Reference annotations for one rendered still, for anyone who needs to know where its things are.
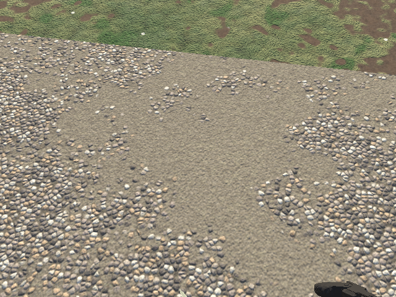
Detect right robot hand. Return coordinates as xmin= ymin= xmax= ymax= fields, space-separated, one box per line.
xmin=314 ymin=281 xmax=381 ymax=297

